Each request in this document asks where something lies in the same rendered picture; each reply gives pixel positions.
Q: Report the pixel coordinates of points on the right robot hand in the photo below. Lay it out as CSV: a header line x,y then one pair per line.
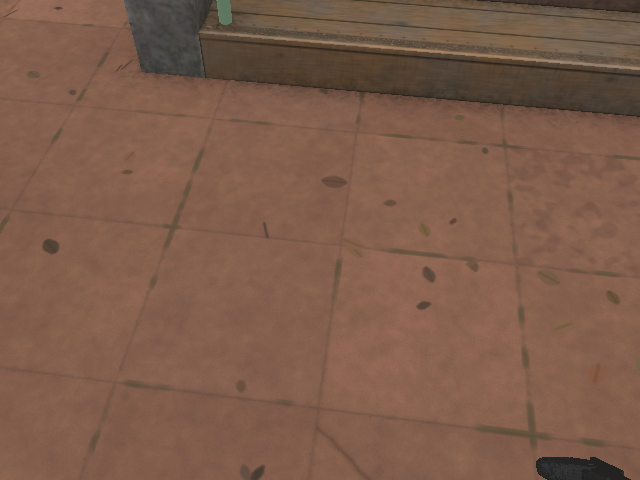
x,y
565,468

